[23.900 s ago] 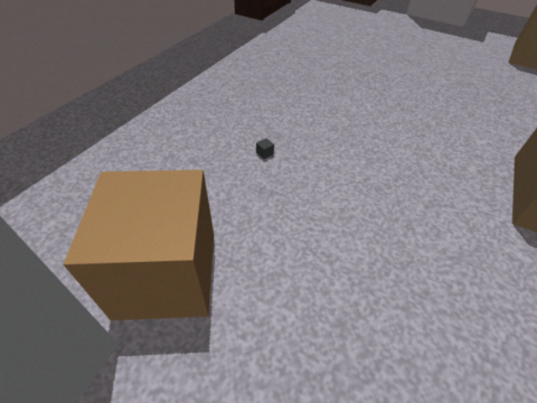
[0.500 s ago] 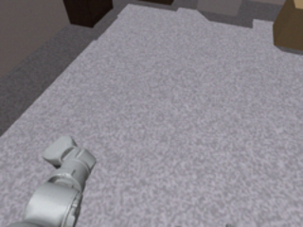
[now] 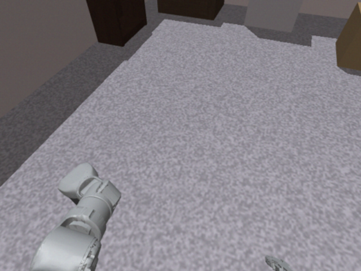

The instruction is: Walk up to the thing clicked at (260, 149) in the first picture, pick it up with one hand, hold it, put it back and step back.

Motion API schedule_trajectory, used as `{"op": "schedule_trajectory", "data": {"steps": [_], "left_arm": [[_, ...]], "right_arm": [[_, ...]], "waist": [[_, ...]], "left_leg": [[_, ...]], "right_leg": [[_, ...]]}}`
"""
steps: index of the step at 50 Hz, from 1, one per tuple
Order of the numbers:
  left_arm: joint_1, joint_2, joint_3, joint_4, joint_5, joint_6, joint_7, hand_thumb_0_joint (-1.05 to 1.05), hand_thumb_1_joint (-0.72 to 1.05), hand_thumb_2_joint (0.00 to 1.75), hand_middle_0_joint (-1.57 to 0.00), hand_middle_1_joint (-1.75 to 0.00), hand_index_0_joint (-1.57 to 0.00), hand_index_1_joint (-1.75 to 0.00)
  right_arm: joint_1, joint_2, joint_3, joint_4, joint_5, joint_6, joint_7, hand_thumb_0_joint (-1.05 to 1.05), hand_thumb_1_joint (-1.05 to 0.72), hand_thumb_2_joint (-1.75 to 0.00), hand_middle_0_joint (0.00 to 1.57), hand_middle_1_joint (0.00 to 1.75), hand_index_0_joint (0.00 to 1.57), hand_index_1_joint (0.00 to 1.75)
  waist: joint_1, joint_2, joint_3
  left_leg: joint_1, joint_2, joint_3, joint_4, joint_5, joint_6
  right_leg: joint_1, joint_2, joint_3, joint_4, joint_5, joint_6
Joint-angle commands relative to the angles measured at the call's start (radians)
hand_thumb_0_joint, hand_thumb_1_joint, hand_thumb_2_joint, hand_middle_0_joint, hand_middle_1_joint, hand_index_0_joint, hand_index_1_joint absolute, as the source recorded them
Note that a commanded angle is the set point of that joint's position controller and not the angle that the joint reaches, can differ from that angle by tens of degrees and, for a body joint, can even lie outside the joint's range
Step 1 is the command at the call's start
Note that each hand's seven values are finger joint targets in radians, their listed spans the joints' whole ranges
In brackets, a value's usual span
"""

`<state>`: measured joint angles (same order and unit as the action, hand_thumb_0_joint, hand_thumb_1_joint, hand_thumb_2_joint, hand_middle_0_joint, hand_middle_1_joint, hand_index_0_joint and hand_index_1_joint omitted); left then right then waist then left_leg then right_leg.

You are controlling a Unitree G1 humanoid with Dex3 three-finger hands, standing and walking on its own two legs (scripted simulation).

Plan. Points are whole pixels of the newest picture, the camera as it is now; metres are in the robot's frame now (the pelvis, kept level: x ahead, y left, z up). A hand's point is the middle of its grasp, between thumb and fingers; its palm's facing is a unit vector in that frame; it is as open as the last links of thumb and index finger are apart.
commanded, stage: hold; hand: left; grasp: from above
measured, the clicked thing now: (94, 200) +0.32 +0.23 -0.09
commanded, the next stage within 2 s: crouch in 1.36 s
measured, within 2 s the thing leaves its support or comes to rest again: neither
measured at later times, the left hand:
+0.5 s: hand (90, 194) +0.31 +0.22 -0.03, palm faces -0.23 -0.37 -0.90, open 10.0 cm
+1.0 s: hand (86, 198) +0.30 +0.22 -0.02, palm faces -0.23 -0.38 -0.90, open 10.0 cm
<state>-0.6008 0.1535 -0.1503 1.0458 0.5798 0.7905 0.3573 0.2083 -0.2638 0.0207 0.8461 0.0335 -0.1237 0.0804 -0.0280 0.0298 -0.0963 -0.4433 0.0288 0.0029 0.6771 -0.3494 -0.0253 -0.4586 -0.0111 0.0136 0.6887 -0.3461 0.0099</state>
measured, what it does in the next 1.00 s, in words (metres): stands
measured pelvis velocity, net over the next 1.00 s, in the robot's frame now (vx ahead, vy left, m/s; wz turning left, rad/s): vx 0.00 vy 0.00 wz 0.01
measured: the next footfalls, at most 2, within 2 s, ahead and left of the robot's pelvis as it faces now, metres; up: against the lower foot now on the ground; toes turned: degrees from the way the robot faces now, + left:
none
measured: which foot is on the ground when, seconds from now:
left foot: down 0.00-1.00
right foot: down 0.00-1.00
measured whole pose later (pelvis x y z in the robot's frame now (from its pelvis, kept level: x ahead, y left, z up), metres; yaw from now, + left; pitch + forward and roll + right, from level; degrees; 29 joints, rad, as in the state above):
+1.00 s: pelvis +0.00 +0.00 +0.01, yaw +0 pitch +3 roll +0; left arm -0.50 0.15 -0.24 0.81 0.60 0.91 0.25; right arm 0.13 -0.25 0.06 0.81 0.05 -0.14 0.08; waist 0.02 0.04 -0.06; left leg -0.31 0.02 0.00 0.55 -0.29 -0.02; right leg -0.32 -0.02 0.01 0.57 -0.30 0.01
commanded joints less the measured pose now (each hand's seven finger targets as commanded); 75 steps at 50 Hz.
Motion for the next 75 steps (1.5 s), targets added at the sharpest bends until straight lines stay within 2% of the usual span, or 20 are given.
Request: {"op": "schedule_trajectory", "data": {"steps": [1,6,9,13,18,20,22,23,37,43,52,55,56,59,62,63,69,71,73,75], "left_arm": [[-0.401,0.162,-0.013,-0.196,0.059,0.012,0.034,0.0,0.55,0.56,-0.99,-0.5,-0.96,-0.53],[-0.381,0.165,-0.018,-0.227,0.061,0.03,0.017,0.0,0.51,0.58,-0.98,-0.5,-0.93,-0.54],[-0.365,0.166,-0.019,-0.225,0.061,0.041,0.016,0.0,0.52,0.59,-1.0,-0.49,-0.95,-0.54],[-0.37,0.15,-0.035,-0.265,0.066,0.045,0.003,0.0,0.53,0.61,-1.02,-0.49,-0.96,-0.54],[-0.357,0.146,-0.044,-0.293,0.068,0.055,-0.011,0.0,0.54,0.64,-1.03,-0.5,-0.97,-0.56],[-0.347,0.178,-0.029,-0.282,0.075,0.06,-0.012,0.0,0.54,0.63,-1.02,-0.5,-0.96,-0.56],[-0.353,0.138,-0.053,-0.327,0.076,0.059,-0.016,0.0,0.55,0.65,-1.03,-0.5,-0.97,-0.56],[-0.336,0.155,-0.045,-0.313,0.082,0.066,-0.016,0.0,0.55,0.66,-1.03,-0.52,-0.97,-0.58],[-0.326,0.151,-0.064,-0.428,0.075,0.099,-0.044,0.0,0.6,0.7,-1.08,-0.51,-1.01,-0.58],[-0.297,0.162,-0.063,-0.389,0.084,0.119,-0.055,0.0,0.62,0.69,-1.09,-0.51,-1.02,-0.58],[-0.305,0.155,-0.072,-0.383,0.097,0.106,-0.066,0.0,0.67,0.72,-1.13,-0.51,-1.06,-0.59],[-0.352,0.152,-0.076,-0.45,0.102,0.092,-0.063,0.0,0.68,0.75,-1.14,-0.53,-1.07,-0.6],[-0.328,0.17,-0.059,-0.394,0.101,0.099,-0.06,0.0,0.68,0.74,-1.15,-0.51,-1.07,-0.59],[-0.306,0.133,-0.082,-0.396,0.099,0.096,-0.06,0.0,0.67,0.76,-1.15,-0.5,-1.07,-0.58],[-0.348,0.154,-0.062,-0.401,0.095,0.097,-0.047,0.0,0.71,0.74,-1.15,-0.53,-1.08,-0.6],[-0.315,0.128,-0.069,-0.364,0.087,0.103,-0.047,0.0,0.69,0.74,-1.16,-0.5,-1.08,-0.58],[-0.324,0.176,-0.051,-0.379,0.101,0.096,-0.04,0.0,0.71,0.76,-1.16,-0.53,-1.09,-0.6],[-0.311,0.134,-0.068,-0.385,0.092,0.101,-0.04,0.0,0.71,0.76,-1.16,-0.53,-1.09,-0.61],[-0.333,0.141,-0.062,-0.369,0.087,0.105,-0.039,0.0,0.78,0.8,-1.22,-0.48,-1.15,-0.56],[-0.315,0.132,-0.065,-0.351,0.083,0.102,-0.042,0.0,0.72,0.72,-1.13,-0.5,-1.1,-0.53]], "right_arm": [[-0.047,-0.136,-0.041,-0.119,0.009,-0.043,-0.002,0.0,-0.9,-0.9,0.2,0.3,0.2,0.3],[-0.065,-0.132,-0.038,-0.13,0.013,-0.042,0.001,0.0,-0.9,-0.9,0.2,0.3,0.2,0.3],[-0.071,-0.126,-0.035,-0.134,0.012,-0.044,0.003,0.0,-0.9,-0.9,0.2,0.3,0.2,0.3],[-0.089,-0.122,-0.03,-0.142,0.014,-0.046,0.003,0.0,-0.9,-0.9,0.2,0.3,0.2,0.3],[-0.111,-0.117,-0.026,-0.151,0.015,-0.047,0.005,0.0,-0.9,-0.9,0.2,0.3,0.2,0.3],[-0.114,-0.119,-0.028,-0.147,0.013,-0.048,0.006,0.0,-0.9,-0.9,0.2,0.3,0.2,0.3],[-0.13,-0.11,-0.022,-0.155,0.015,-0.05,0.007,0.0,-0.9,-0.9,0.2,0.3,0.2,0.3],[-0.127,-0.113,-0.022,-0.153,0.015,-0.05,0.007,0.0,-0.9,-0.9,0.2,0.3,0.2,0.3],[-0.175,-0.102,-0.01,-0.168,0.019,-0.059,0.007,0.0,-0.9,-0.9,0.2,0.3,0.2,0.3],[-0.185,-0.099,-0.007,-0.165,0.018,-0.065,0.004,0.0,-0.9,-0.9,0.2,0.3,0.2,0.3],[-0.178,-0.1,-0.009,-0.166,0.02,-0.081,-0.002,0.0,-0.9,-0.9,0.2,0.3,0.2,0.3],[-0.18,-0.096,-0.011,-0.169,0.02,-0.084,-0.003,0.0,-0.9,-0.9,0.2,0.3,0.2,0.3],[-0.169,-0.102,-0.012,-0.162,0.019,-0.08,-0.002,0.0,-0.9,-0.9,0.2,0.3,0.2,0.3],[-0.174,-0.095,-0.007,-0.166,0.017,-0.083,-0.005,0.0,-0.9,-0.9,0.2,0.3,0.2,0.3],[-0.17,-0.101,-0.015,-0.156,0.017,-0.082,-0.003,0.0,-0.9,-0.9,0.2,0.3,0.2,0.3],[-0.174,-0.097,-0.015,-0.151,0.015,-0.081,0.0,0.0,-0.9,-0.9,0.2,0.3,0.2,0.3],[-0.164,-0.103,-0.019,-0.155,0.015,-0.082,-0.003,0.0,-0.9,-0.9,0.2,0.3,0.2,0.3],[-0.173,-0.098,-0.017,-0.158,0.015,-0.081,-0.002,0.0,-0.9,-0.9,0.2,0.3,0.2,0.3],[-0.163,-0.103,-0.02,-0.15,0.014,-0.081,-0.001,0.0,-0.89,-0.91,0.2,0.3,0.2,0.3],[-0.161,-0.102,-0.021,-0.148,0.013,-0.08,-0.003,0.0,-0.88,-0.89,0.2,0.3,0.2,0.3]], "waist": [[0.007,-0.034,-0.275],[0.005,-0.062,-0.293],[0.02,-0.061,-0.27],[0.013,-0.053,-0.268],[0.021,-0.056,-0.263],[0.028,-0.054,-0.26],[0.026,-0.048,-0.268],[0.032,-0.053,-0.267],[0.043,-0.048,-0.251],[0.051,-0.056,-0.204],[0.044,-0.045,-0.213],[0.043,-0.026,-0.27],[0.048,-0.03,-0.255],[0.04,-0.05,-0.216],[0.048,-0.034,-0.26],[0.04,-0.049,-0.24],[0.061,-0.022,-0.242],[0.05,-0.047,-0.259],[0.04,-0.048,-0.238],[0.039,-0.046,-0.226]], "left_leg": [[0.127,-0.044,0.036,-0.093,0.315,0.023],[0.144,-0.049,0.041,-0.098,0.342,0.031],[0.144,-0.049,0.04,-0.113,0.341,0.03],[0.166,-0.046,0.036,-0.125,0.342,0.032],[0.176,-0.05,0.038,-0.135,0.339,0.036],[0.17,-0.051,0.039,-0.14,0.335,0.033],[0.186,-0.05,0.038,-0.144,0.34,0.034],[0.187,-0.05,0.039,-0.145,0.346,0.036],[0.217,-0.051,0.035,-0.172,0.334,0.039],[0.196,-0.052,0.034,-0.189,0.274,0.039],[0.199,-0.047,0.031,-0.18,0.296,0.033],[0.228,-0.045,0.029,-0.173,0.335,0.034],[0.217,-0.048,0.035,-0.169,0.341,0.034],[0.208,-0.044,0.029,-0.174,0.326,0.034],[0.215,-0.05,0.039,-0.167,0.335,0.037],[0.208,-0.047,0.035,-0.169,0.34,0.036],[0.194,-0.047,0.034,-0.176,0.314,0.032],[0.205,-0.048,0.033,-0.172,0.327,0.035],[0.207,-0.044,0.034,-0.171,0.334,0.033],[0.202,-0.042,0.029,-0.175,0.336,0.032]], "right_leg": [[0.173,0.038,-0.03,-0.091,0.326,-0.014],[0.217,0.033,-0.022,-0.103,0.386,-0.007],[0.225,0.034,-0.027,-0.111,0.37,-0.011],[0.22,0.035,-0.026,-0.122,0.365,-0.011],[0.235,0.031,-0.024,-0.141,0.368,-0.008],[0.244,0.031,-0.021,-0.143,0.359,-0.008],[0.251,0.031,-0.024,-0.146,0.366,-0.008],[0.251,0.03,-0.024,-0.148,0.37,-0.007],[0.265,0.03,-0.029,-0.175,0.349,-0.008],[0.246,0.029,-0.029,-0.192,0.273,-0.011],[0.245,0.03,-0.026,-0.177,0.287,-0.013],[0.256,0.033,-0.025,-0.173,0.329,-0.013],[0.261,0.029,-0.023,-0.171,0.334,-0.014],[0.245,0.034,-0.032,-0.176,0.319,-0.013],[0.263,0.026,-0.024,-0.177,0.34,-0.01],[0.256,0.03,-0.026,-0.172,0.343,-0.012],[0.262,0.031,-0.03,-0.179,0.301,-0.018],[0.263,0.032,-0.027,-0.177,0.321,-0.014],[0.254,0.033,-0.029,-0.175,0.326,-0.016],[0.24,0.034,-0.03,-0.177,0.323,-0.018]]}}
